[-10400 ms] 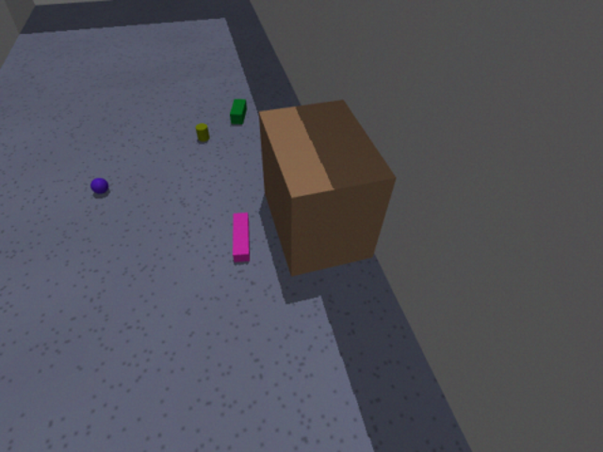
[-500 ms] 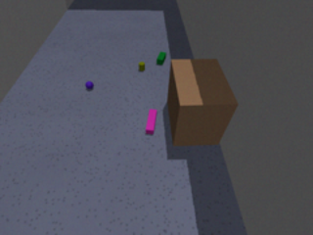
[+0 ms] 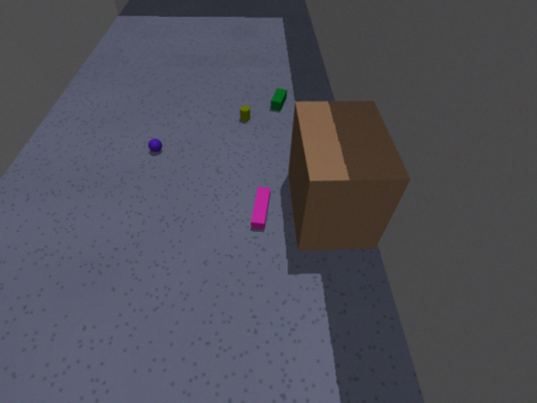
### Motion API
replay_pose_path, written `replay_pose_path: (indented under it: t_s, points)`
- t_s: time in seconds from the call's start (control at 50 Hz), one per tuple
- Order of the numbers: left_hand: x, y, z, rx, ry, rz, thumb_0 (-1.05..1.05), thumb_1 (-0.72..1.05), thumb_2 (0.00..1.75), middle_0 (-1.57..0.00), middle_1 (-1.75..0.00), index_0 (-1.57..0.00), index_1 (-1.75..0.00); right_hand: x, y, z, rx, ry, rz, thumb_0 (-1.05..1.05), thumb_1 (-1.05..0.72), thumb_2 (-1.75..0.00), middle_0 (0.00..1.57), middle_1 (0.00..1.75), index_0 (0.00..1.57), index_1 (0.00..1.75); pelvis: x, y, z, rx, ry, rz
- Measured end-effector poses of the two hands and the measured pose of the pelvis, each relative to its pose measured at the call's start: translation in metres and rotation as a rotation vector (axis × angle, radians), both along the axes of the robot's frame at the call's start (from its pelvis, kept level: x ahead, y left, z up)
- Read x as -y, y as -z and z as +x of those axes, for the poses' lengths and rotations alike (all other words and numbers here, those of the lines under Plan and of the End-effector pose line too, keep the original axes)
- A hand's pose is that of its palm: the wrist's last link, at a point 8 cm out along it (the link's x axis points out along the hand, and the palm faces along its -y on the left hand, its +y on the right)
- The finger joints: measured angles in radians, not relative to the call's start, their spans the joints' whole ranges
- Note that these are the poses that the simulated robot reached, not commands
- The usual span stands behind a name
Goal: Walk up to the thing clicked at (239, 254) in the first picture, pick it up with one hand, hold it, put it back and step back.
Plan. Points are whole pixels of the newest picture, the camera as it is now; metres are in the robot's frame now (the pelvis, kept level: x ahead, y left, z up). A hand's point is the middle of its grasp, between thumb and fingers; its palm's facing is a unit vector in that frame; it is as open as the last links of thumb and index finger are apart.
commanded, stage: stand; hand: left
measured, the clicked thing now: (261, 207) +1.07 +0.00 -0.76
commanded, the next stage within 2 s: walk up in 0.26 s
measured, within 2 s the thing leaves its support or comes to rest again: neither
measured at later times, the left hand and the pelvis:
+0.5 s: hand out of the picture +0.12 +0.30 -0.15, palm faces -0.27 -0.85 -0.44, open 7.4 cm; pelvis +0.03 +0.02 -0.01, yaw -13 degrees
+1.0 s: hand (139, 240) +0.46 +0.27 -0.13, palm faces -0.50 -0.65 -0.57, open 7.4 cm; pelvis +0.26 +0.05 -0.03, yaw -35 degrees
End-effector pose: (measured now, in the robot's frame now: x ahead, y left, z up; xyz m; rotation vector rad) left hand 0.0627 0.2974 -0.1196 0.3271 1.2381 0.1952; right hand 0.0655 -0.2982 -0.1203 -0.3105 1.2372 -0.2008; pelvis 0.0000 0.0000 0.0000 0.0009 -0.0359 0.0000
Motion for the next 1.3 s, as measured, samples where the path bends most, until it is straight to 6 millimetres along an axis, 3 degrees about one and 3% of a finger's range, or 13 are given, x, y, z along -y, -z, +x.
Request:
replay_pose_path:
  t_s: [0.28,0.38,0.44,0.5,0.56,0.66,0.74,0.86,0.96,1.06,1.12,1.2,1.3]
  points:
    - [0.000,0.000,0.001,0.003,0.001,-0.004,0.00,0.90,0.90,-0.21,-0.30,-0.20,-0.30,0.001,0.000,0.004,0.008,-0.006,0.007,0.00,-0.90,-0.89,0.21,0.30,0.21,0.30,0.001,0.001,0.001,-0.004,0.009,0.002]
    - [-0.021,0.001,0.000,-0.060,0.078,0.042,0.00,0.90,0.90,-0.21,-0.30,-0.20,-0.30,0.017,0.000,0.012,0.144,0.046,-0.001,0.00,-0.90,-0.89,0.21,0.30,0.21,0.30,-0.013,0.015,0.004,-0.030,0.107,-0.006]
    - [-0.036,-0.002,0.019,-0.123,0.137,0.095,0.00,0.90,0.89,-0.21,-0.30,-0.20,-0.30,0.022,-0.003,-0.004,0.185,0.125,-0.026,0.00,-0.90,-0.89,0.21,0.30,0.21,0.30,-0.022,0.017,0.015,-0.045,0.164,0.004]
    - [-0.039,-0.015,0.062,-0.119,0.212,0.126,0.01,0.90,0.90,-0.21,-0.30,-0.20,-0.30,0.023,-0.005,-0.032,0.141,0.214,-0.027,0.00,-0.90,-0.89,0.21,0.30,0.21,0.30,-0.021,0.011,0.032,-0.047,0.219,-0.001]
    - [-0.035,-0.027,0.118,-0.053,0.281,0.142,0.01,0.90,0.90,-0.21,-0.30,-0.20,-0.30,0.024,0.000,-0.055,0.064,0.281,-0.015,0.00,-0.90,-0.89,0.20,0.30,0.21,0.30,-0.015,0.011,0.053,-0.035,0.266,-0.001]
    - [-0.020,-0.032,0.213,0.113,0.391,0.216,0.01,0.90,0.90,-0.21,-0.30,-0.20,-0.30,0.032,0.033,-0.061,-0.008,0.346,0.002,0.00,-0.90,-0.90,0.20,0.30,0.21,0.30,-0.001,0.035,0.088,-0.002,0.346,-0.009]
    - [-0.008,-0.037,0.252,0.183,0.416,0.236,0.00,0.91,0.90,-0.20,-0.30,-0.20,-0.30,0.026,0.042,-0.024,0.027,0.366,0.039,0.01,-0.91,-0.90,0.20,0.30,0.20,0.30,0.000,0.038,0.118,0.014,0.396,-0.048]
    - [0.006,-0.047,0.301,0.154,0.504,0.209,0.00,0.90,0.90,-0.21,-0.30,-0.20,-0.30,0.012,0.026,0.056,0.209,0.376,0.060,0.01,-0.91,-0.89,0.20,0.30,0.20,0.30,-0.015,0.023,0.173,0.024,0.502,-0.042]
    - [0.000,-0.045,0.371,0.135,0.604,0.213,0.00,0.90,0.89,-0.21,-0.30,-0.21,-0.30,-0.002,0.018,0.096,0.242,0.440,0.032,0.00,-0.90,-0.89,0.20,0.30,0.21,0.30,-0.036,0.024,0.232,0.003,0.594,-0.036]
    - [-0.024,-0.026,0.478,0.151,0.708,0.255,0.00,0.89,0.89,-0.22,-0.30,-0.21,-0.31,-0.023,0.019,0.123,0.202,0.536,-0.056,0.00,-0.90,-0.89,0.21,0.30,0.21,0.30,-0.064,0.044,0.301,-0.024,0.658,-0.049]
    - [-0.031,-0.005,0.553,0.167,0.765,0.291,0.00,0.89,0.89,-0.21,-0.30,-0.21,-0.31,-0.050,0.020,0.130,0.178,0.609,-0.121,0.00,-0.90,-0.89,0.20,0.30,0.21,0.30,-0.084,0.060,0.336,-0.007,0.697,-0.029]
    - [-0.004,-0.006,0.623,0.201,0.838,0.238,0.01,0.90,0.90,-0.21,-0.30,-0.20,-0.30,-0.104,0.010,0.128,0.085,0.727,-0.087,0.00,-0.91,-0.89,0.20,0.30,0.20,0.30,-0.098,0.044,0.366,-0.011,0.745,-0.031]
    - [0.029,-0.018,0.678,0.207,0.954,0.173,0.00,0.90,0.90,-0.21,-0.30,-0.20,-0.30,-0.156,-0.004,0.136,0.024,0.805,-0.050,0.00,-0.90,-0.89,0.21,0.30,0.21,0.30,-0.108,0.026,0.408,-0.030,0.806,-0.007]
